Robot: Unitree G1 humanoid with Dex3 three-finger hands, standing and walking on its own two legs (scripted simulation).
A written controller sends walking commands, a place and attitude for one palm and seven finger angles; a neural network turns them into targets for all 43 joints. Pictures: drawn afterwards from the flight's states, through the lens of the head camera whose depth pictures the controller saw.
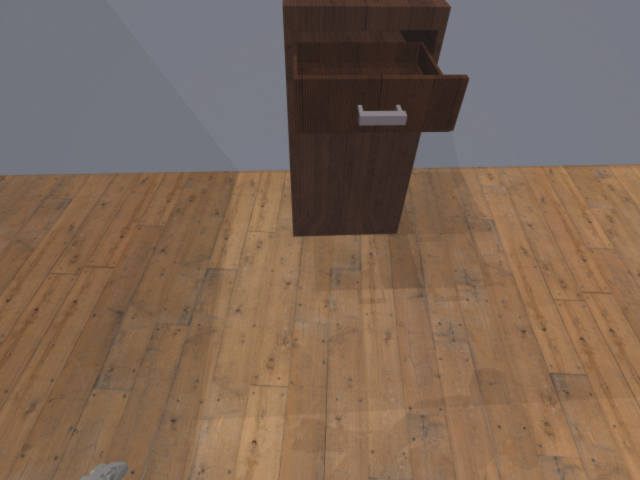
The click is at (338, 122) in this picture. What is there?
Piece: drawer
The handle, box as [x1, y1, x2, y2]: [357, 105, 406, 125]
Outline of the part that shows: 357,107 359,114 359,125 405,124 406,114 405,111 401,110 399,105 396,105 395,111 363,111 361,105 358,105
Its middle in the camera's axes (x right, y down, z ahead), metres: +0.14 -0.30 +0.93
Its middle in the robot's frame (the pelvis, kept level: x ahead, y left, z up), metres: +0.91 -0.09 +0.01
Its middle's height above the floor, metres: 0.77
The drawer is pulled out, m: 0.30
